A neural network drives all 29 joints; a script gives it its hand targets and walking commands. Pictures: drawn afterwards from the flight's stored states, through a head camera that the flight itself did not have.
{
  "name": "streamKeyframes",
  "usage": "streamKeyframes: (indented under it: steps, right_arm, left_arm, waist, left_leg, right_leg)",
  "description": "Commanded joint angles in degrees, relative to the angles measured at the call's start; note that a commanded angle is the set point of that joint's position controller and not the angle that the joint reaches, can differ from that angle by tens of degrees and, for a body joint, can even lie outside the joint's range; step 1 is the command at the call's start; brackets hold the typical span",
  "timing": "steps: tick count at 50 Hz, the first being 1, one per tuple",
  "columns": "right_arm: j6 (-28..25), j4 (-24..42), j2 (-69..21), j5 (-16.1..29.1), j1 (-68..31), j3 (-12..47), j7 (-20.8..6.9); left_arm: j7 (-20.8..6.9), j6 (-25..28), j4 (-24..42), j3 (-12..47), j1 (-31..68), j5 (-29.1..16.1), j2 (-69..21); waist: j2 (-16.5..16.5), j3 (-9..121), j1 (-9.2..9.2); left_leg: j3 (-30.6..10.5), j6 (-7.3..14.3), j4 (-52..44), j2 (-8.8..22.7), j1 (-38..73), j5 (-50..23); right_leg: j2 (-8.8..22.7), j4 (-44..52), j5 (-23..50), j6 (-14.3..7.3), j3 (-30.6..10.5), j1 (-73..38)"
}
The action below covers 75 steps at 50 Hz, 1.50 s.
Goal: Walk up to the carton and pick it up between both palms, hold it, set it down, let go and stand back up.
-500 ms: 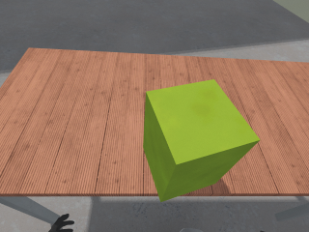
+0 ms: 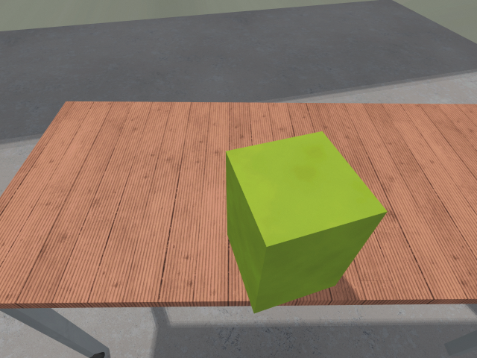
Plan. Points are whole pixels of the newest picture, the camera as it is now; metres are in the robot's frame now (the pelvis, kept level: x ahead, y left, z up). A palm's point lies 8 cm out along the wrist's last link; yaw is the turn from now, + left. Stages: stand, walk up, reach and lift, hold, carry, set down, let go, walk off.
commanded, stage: walk up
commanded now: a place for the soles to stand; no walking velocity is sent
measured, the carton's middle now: (286, 226) +0.31 -0.07 +0.06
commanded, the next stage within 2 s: none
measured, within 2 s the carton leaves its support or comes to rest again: neither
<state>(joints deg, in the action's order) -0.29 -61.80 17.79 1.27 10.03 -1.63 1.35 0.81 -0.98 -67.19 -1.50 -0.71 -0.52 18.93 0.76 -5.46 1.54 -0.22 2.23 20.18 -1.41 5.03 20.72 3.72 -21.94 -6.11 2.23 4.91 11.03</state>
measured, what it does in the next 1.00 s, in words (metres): shifts its weight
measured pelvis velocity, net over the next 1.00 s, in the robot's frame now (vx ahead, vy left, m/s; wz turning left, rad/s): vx -0.04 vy -0.07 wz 0.03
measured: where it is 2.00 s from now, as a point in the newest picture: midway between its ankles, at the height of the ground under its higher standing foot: outside the picture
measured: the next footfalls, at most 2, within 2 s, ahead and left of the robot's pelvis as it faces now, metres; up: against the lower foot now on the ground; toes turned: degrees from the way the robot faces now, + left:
none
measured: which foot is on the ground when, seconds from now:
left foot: down 0.00-1.00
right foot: down 0.00-1.00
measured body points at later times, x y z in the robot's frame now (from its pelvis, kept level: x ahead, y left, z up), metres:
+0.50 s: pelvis -0.02 -0.04 +0.00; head -0.03 -0.03 +0.45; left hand +0.06 +0.24 -0.14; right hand +0.03 -0.33 -0.13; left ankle -0.10 +0.09 -0.74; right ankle +0.06 -0.15 -0.74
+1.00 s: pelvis -0.04 -0.07 +0.00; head -0.05 -0.06 +0.45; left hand +0.01 +0.22 -0.14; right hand +0.00 -0.36 -0.14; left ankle -0.10 +0.09 -0.74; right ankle +0.06 -0.15 -0.74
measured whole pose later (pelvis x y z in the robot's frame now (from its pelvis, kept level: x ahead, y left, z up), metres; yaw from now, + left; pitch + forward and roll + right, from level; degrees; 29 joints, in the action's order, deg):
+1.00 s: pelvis -0.04 -0.07 +0.00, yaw +2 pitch -5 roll +1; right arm -1.0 -60.7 17.6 -0.3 14.4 -1.7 1.5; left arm -1.2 -1.2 -64.0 -3.2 -8.0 -0.8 17.4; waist 1.7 -3.0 -0.8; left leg -2.9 -2.7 23.6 1.2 -0.9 18.4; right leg 2.0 -23.8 -4.2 -3.2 8.2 15.3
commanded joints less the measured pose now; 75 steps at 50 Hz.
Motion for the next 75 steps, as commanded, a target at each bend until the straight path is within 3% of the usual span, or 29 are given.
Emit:
streamKeyframes:
  steps: [1, 6, 8, 10, 11, 15, 21, 26, 32, 34, 35, 37, 42, 44, 47, 49, 51, 53, 55, 59, 60, 61, 63, 65, 68, 71, 73, 74, 75]
  right_arm:
    - [-1.6, 3.8, 14.7, -0.4, 1.7, -3.1, 1.3]
    - [-2.1, 4.6, 14.8, -0.4, 2.1, -3.5, 1.5]
    - [-2.0, 5.2, 13.9, -0.9, 2.4, -3.2, 1.3]
    - [-2.1, 5.0, 14.4, -1.1, 1.9, -3.2, 1.3]
    - [-2.1, 5.2, 14.4, -1.1, 2.0, -3.0, 1.2]
    - [-2.1, 4.8, 14.0, -1.0, 2.6, -3.0, 1.3]
    - [-2.2, 4.8, 13.1, -1.1, 1.9, -2.5, 1.2]
    - [-2.0, 4.6, 13.9, -1.1, 2.2, -2.5, 1.2]
    - [-1.7, 4.6, 13.7, -1.3, 2.9, -2.6, 1.1]
    - [-1.8, 4.1, 12.6, -1.3, 4.6, -2.6, 1.1]
    - [-1.9, 3.6, 12.5, -1.5, 4.2, -2.6, 1.1]
    - [-2.0, 4.4, 12.7, -1.3, 3.3, -2.6, 1.2]
    - [-2.0, 4.1, 13.6, -1.3, 4.8, -2.9, 1.3]
    - [-1.8, 4.8, 12.7, -1.8, 4.4, -2.7, 1.0]
    - [-1.9, 4.3, 12.8, -1.7, 5.4, -2.9, 0.9]
    - [-1.9, 4.6, 12.1, -1.6, 6.3, -2.8, 0.9]
    - [-1.9, 5.1, 12.3, -2.0, 5.1, -2.8, 0.8]
    - [-2.3, 5.4, 13.0, -1.9, 4.7, -2.7, 0.9]
    - [-2.0, 6.0, 13.2, -1.7, 4.3, -3.1, 0.8]
    - [-1.1, 5.4, 12.9, -1.6, 9.2, -3.2, 0.7]
    - [-1.0, 5.5, 13.4, -1.9, 9.6, -3.4, 0.6]
    - [-1.0, 5.7, 13.2, -1.7, 8.7, -3.4, 0.7]
    - [-1.2, 6.7, 13.7, -2.2, 8.9, -3.2, 0.8]
    - [-0.7, 6.5, 13.1, -2.1, 10.9, -3.8, 0.6]
    - [-0.5, 5.0, 11.6, -1.5, 13.3, -3.7, 0.5]
    - [-0.5, 7.1, 13.8, -2.2, 12.9, -4.1, 0.4]
    - [-1.1, 8.6, 14.2, -2.8, 9.0, -4.0, 0.4]
    - [-1.3, 10.2, 15.6, -2.7, 5.8, -4.5, 0.4]
    - [-1.5, 11.7, 14.5, -3.0, 3.0, -4.2, 0.5]
  left_arm:
    - [0.0, 0.8, 4.9, -2.9, 4.7, 0.1, 11.5]
    - [-0.2, 1.2, 5.6, -3.1, 2.9, 0.0, 10.8]
    - [-0.4, 1.1, 5.8, -3.1, 2.5, 0.0, 10.4]
    - [-0.4, 1.2, 5.9, -3.6, 3.1, 0.1, 11.2]
    - [-0.4, 1.3, 6.1, -3.3, 2.5, -0.1, 10.8]
    - [-0.3, 1.6, 5.7, -3.0, 1.6, 0.0, 9.9]
    - [-0.5, 1.5, 5.9, -3.4, 0.7, 0.1, 10.1]
    - [-0.5, 1.9, 6.0, -3.6, -0.9, -0.3, 10.5]
    - [-0.9, 1.5, 6.3, -3.4, -0.9, -0.5, 11.4]
    - [-0.9, 1.6, 6.8, -3.5, -0.8, -0.3, 11.0]
    - [-0.9, 1.6, 6.6, -3.6, -1.3, -0.3, 10.8]
    - [-1.2, 1.8, 7.0, -3.5, -1.5, -0.2, 10.9]
    - [-1.3, 1.5, 7.3, -3.6, -2.5, -0.6, 10.8]
    - [-1.4, 1.4, 7.7, -3.9, -2.2, -0.1, 11.4]
    - [-1.4, 1.3, 8.7, -4.1, -2.9, -0.2, 11.9]
    - [-1.5, 1.3, 8.7, -4.0, -4.0, -0.2, 11.3]
    - [-1.7, 1.2, 9.2, -4.1, -3.1, -0.4, 10.4]
    - [-1.6, 1.4, 9.6, -4.5, -3.3, 0.0, 11.5]
    - [-1.7, 1.3, 9.9, -4.8, -4.3, -0.5, 12.4]
    - [-1.8, 0.8, 10.7, -4.7, -4.3, -0.2, 12.5]
    - [-2.0, 0.6, 11.2, -4.9, -3.7, -0.4, 12.3]
    - [-1.8, 0.7, 11.3, -4.8, -3.0, -0.4, 12.3]
    - [-1.8, 0.7, 12.1, -5.2, -4.3, -0.6, 12.7]
    - [-1.9, 0.5, 12.5, -5.2, -4.5, -0.4, 13.0]
    - [-1.7, 0.2, 13.2, -5.8, -4.1, -0.3, 13.1]
    - [-2.1, -0.6, 14.4, -6.3, -4.3, -0.6, 13.0]
    - [-2.8, -0.8, 14.3, -6.1, -5.8, -0.7, 11.1]
    - [-3.1, -0.6, 14.8, -6.4, -7.6, -1.1, 11.7]
    - [-3.4, -0.3, 14.9, -6.2, -6.7, -0.4, 10.4]
  waist:
    - [0.0, 4.5, 0.37]
    - [-2.0, 4.9, -0.20]
    - [-1.1, 5.5, -0.99]
    - [-0.2, 3.6, -0.87]
    - [-3.0, 4.5, -1.01]
    - [-1.4, 4.0, -0.96]
    - [-0.1, 4.6, -1.66]
    - [0.7, 4.0, -2.21]
    - [0.6, 1.9, -1.34]
    - [3.3, 3.5, -0.89]
    - [0.5, 2.6, -1.42]
    - [-0.2, 3.5, -1.67]
    - [1.1, 1.9, -1.64]
    - [2.0, 3.1, -1.74]
    - [-0.9, 2.4, -1.73]
    - [0.6, 3.3, -1.91]
    - [-2.0, 1.1, -1.97]
    - [-0.1, 2.6, -2.11]
    - [-0.1, 2.1, -2.76]
    - [3.2, 0.8, -0.96]
    - [0.8, 0.6, -1.21]
    - [2.7, 0.1, -0.97]
    - [0.7, 0.2, -1.22]
    - [5.2, 2.2, -0.99]
    - [4.9, 2.7, -0.23]
    - [-0.6, 0.6, -0.05]
    - [-3.4, 1.0, -1.82]
    - [-7.7, -1.3, -3.13]
    - [-7.4, -0.1, -3.71]
  left_leg:
    - [-3.4, -3.1, -5.4, 10.8, -10.9, -31.0]
    - [-2.6, -2.8, -3.8, 10.0, -11.6, -32.3]
    - [-3.6, -2.4, -6.4, 9.4, -13.5, -23.6]
    - [-4.1, -2.4, -5.7, 9.8, -14.1, -24.6]
    - [-3.6, -2.4, -5.6, 9.1, -14.2, -23.2]
    - [-3.5, -1.8, -5.5, 9.5, -13.0, -21.6]
    - [-4.1, -1.0, -6.3, 8.5, -14.6, -10.5]
    - [-5.1, -1.5, -6.7, 7.8, -15.5, -8.3]
    - [-3.6, -1.9, -4.9, 6.4, -14.2, -3.3]
    - [-3.8, -1.8, -4.6, 6.4, -13.3, -3.9]
    - [-3.9, -1.7, -4.8, 6.4, -14.8, -2.7]
    - [-4.3, -1.4, -5.3, 6.6, -15.0, -3.5]
    - [-4.9, -1.5, -5.0, 6.9, -16.7, -4.3]
    - [-3.8, -1.3, -4.0, 5.9, -17.2, 0.0]
    - [-4.5, -1.3, -4.7, 6.2, -19.6, 0.0]
    - [-4.8, -1.1, -3.7, 6.5, -18.5, 0.5]
    - [-6.3, -1.0, -5.7, 7.1, -21.2, 1.9]
    - [-5.6, -1.3, -4.3, 7.2, -20.0, -2.1]
    - [-5.2, -0.6, -3.1, 6.5, -21.8, 0.5]
    - [-4.3, -0.8, -0.7, 5.0, -21.1, 5.2]
    - [-3.7, -0.9, -1.3, 4.7, -20.8, 5.9]
    - [-5.5, -0.6, -2.0, 5.4, -21.1, 3.3]
    - [-5.9, 0.1, -1.4, 5.2, -24.7, 7.8]
    - [-2.8, 0.1, 3.4, 3.1, -21.1, 7.3]
    - [-2.1, 0.5, 5.1, 3.1, -18.6, 5.7]
    - [-6.2, 1.8, -2.5, 5.5, -24.9, 13.7]
    - [-14.6, 3.4, -8.4, 9.7, -31.1, 21.2]
    - [-16.2, 3.8, -9.2, 10.9, -34.5, 21.4]
    - [-13.7, 2.9, -7.7, 10.3, -35.3, 18.2]
  right_leg:
    - [5.8, 0.3, 10.9, -3.9, -1.5, -8.1]
    - [5.7, 0.5, 13.2, -4.4, -1.6, -9.7]
    - [6.0, 0.4, 8.3, -4.9, -2.4, -10.2]
    - [6.3, 1.2, 9.2, -4.8, -2.9, -9.7]
    - [6.6, 0.7, 10.7, -5.5, -3.3, -9.5]
    - [6.8, 2.2, 11.4, -5.0, -3.7, -8.7]
    - [6.7, 3.7, 4.8, -4.9, -4.1, -9.3]
    - [6.8, 4.4, 1.1, -5.2, -5.3, -9.3]
    - [7.8, 8.7, -10.9, -5.4, -7.9, -3.1]
    - [8.1, 9.0, -10.5, -5.7, -8.3, -3.2]
    - [7.3, 8.4, -11.5, -5.9, -7.7, -4.2]
    - [7.7, 7.6, -9.1, -5.7, -7.7, -4.3]
    - [7.0, 7.6, -10.9, -5.2, -7.4, -3.4]
    - [7.0, 7.6, -14.0, -5.3, -7.4, -3.4]
    - [7.4, 7.1, -14.6, -5.6, -7.5, -4.3]
    - [7.5, 7.4, -15.0, -5.7, -7.5, -4.0]
    - [6.8, 6.0, -13.9, -5.5, -6.4, -4.7]
    - [7.0, 4.9, -10.0, -5.6, -5.5, -6.0]
    - [7.2, 6.1, -13.6, -5.1, -6.6, -5.5]
    - [8.6, 10.2, -24.4, -5.1, -8.9, -1.2]
    - [8.7, 10.1, -24.9, -5.4, -8.9, -1.0]
    - [8.1, 9.1, -23.0, -5.4, -7.4, -0.4]
    - [7.6, 8.1, -22.7, -5.1, -7.4, -3.1]
    - [8.9, 11.7, -28.8, -4.7, -9.0, -0.7]
    - [9.7, 11.6, -29.3, -5.3, -8.0, 2.6]
    - [6.3, 6.2, -25.8, -3.8, -3.6, -0.1]
    - [3.7, -0.9, -18.8, -2.9, -2.2, -4.7]
    - [3.0, -4.5, -15.0, -3.2, -2.9, -6.4]
    - [3.5, -3.6, -13.0, -4.5, -3.4, -9.3]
